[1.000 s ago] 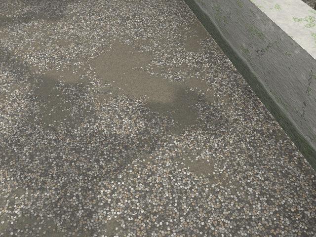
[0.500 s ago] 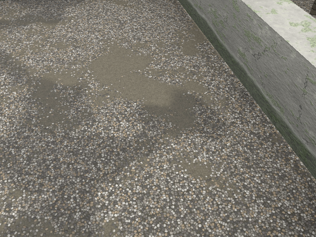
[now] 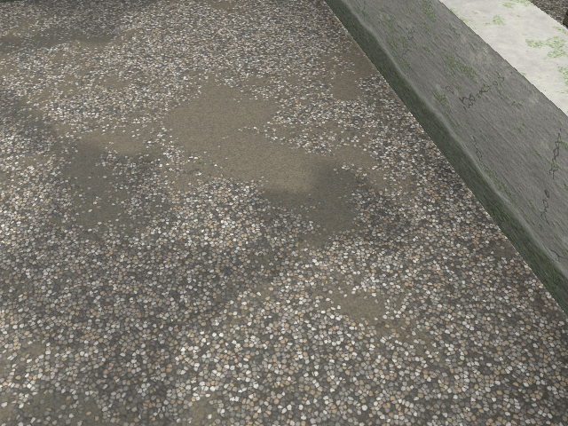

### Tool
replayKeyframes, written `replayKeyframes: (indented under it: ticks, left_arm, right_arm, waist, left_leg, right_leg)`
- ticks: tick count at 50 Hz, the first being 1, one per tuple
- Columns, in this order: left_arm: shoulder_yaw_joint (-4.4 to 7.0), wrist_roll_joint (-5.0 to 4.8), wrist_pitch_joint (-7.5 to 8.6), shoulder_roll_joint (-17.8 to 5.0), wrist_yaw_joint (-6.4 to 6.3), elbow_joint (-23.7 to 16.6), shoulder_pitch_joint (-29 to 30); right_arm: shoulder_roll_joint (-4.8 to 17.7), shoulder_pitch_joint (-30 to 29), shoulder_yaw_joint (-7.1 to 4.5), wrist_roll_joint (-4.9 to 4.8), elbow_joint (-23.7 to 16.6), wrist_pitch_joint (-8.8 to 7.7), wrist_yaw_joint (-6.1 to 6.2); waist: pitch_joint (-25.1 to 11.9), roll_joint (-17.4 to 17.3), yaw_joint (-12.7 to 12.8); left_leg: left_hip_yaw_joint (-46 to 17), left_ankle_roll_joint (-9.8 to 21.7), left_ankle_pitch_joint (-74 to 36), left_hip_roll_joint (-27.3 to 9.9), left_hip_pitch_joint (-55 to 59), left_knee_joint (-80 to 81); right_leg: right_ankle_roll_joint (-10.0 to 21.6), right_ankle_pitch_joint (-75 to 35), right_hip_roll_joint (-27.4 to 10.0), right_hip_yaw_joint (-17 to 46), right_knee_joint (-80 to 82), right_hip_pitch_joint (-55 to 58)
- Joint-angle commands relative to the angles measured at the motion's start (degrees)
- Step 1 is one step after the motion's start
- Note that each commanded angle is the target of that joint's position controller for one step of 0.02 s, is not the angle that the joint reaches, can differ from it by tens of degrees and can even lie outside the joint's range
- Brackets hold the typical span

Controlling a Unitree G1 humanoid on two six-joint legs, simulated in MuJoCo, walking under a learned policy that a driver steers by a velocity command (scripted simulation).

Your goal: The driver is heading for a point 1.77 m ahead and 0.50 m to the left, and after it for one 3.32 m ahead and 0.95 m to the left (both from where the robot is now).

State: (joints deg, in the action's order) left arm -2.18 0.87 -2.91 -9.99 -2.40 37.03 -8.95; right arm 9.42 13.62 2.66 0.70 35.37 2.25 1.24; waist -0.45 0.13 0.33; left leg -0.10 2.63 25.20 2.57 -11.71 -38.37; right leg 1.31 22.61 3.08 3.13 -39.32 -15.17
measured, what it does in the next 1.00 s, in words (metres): stands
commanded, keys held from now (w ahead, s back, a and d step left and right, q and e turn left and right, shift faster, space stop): no key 1.00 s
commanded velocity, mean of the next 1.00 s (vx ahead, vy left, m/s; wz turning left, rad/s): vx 0.08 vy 0.00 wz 0.00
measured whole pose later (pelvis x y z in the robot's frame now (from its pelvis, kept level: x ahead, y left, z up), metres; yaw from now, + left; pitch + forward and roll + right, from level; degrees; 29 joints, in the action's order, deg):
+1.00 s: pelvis +0.00 -0.01 +0.02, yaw +0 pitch +1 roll +0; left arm -1.8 0.0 -3.6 -11.7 -3.2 44.5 -12.2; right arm 11.2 14.7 2.8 0.4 41.4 3.2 1.6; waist -1.2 0.2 0.3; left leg -0.6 1.6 16.4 1.7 -8.0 -23.5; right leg 1.9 13.9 3.1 3.0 -24.6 -11.5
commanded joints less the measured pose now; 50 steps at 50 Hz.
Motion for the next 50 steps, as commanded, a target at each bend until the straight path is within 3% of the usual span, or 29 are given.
replayKeyframes:
  ticks: [1, 6, 14, 32, 47, 48, 50]
  left_arm:
    - [1.09, -0.27, 0.47, -3.8, -0.36, -3.2, 1.4]
    - [0.92, -0.58, 0.57, -3.8, -0.49, -0.6, 0.8]
    - [1.18, -1.57, 0.75, -4.8, -1.28, 3.1, -1.9]
    - [1.33, -1.3, 0.14, -6.4, -1.51, 4.7, -3.0]
    - [1.62, -1.22, -0.05, -6.7, -1.23, 4.4, -2.3]
    - [1.81, -0.77, 0.07, -7.8, -0.98, 4.0, -1.7]
    - [1.69, -0.58, 0.08, -7.2, -0.71, 3.2, -1.3]
  right_arm:
    - [3.7, -0.8, -0.97, -0.03, -3.5, -0.72, 0.29]
    - [3.8, -0.2, -0.82, -0.11, -1.6, -0.71, 0.38]
    - [4.8, 1.2, -1.11, -0.97, 1.4, -0.61, 0.67]
    - [6.3, 1.3, -1.18, -0.72, 2.6, 0.28, 0.94]
    - [6.6, 1.2, -1.09, -0.69, 2.9, -0.06, 0.95]
    - [6.7, -0.3, -1.1, -0.17, 2.1, 0.19, 0.4]
    - [6.4, -0.2, -0.99, -0.09, 1.8, 0.36, 0.03]
  waist:
    - [-0.3, -0.8, 0.4]
    - [1.5, 0.4, 0.2]
    - [-3.0, -0.8, -0.1]
    - [-2.0, -0.2, -0.1]
    - [-1.4, -0.2, 0.1]
    - [-0.5, 1.5, -0.2]
    - [-1.4, 0.8, -0.2]
  left_leg:
    - [-5.1, 2.1, -20.6, -4.4, 0.9, 7.0]
    - [-5.6, 0.5, -23.0, -4.9, 2.9, 11.5]
    - [-5.6, -0.2, -32.9, -6.2, 8.7, 15.8]
    - [-5.1, 0.2, -30.1, -6.6, 7.3, 17.5]
    - [-5.6, 0.4, -24.1, -6.5, 5.7, 17.9]
    - [-4.9, 0.7, -21.0, -5.9, 4.1, 16.9]
    - [-4.8, 0.8, -19.5, -5.7, 3.2, 16.4]
  right_leg:
    - [1.7, -11.7, -2.6, 2.3, 6.8, -1.5]
    - [1.5, -16.2, -4.3, 5.0, 13.2, -0.1]
    - [1.6, -25.7, -5.7, 4.9, 16.0, 5.6]
    - [2.3, -24.4, -6.3, 4.8, 17.2, 3.7]
    - [2.3, -21.0, -6.3, 5.5, 19.0, 2.9]
    - [2.0, -19.4, -6.0, 5.3, 18.0, 2.3]
    - [2.4, -18.9, -6.2, 5.7, 17.7, 2.4]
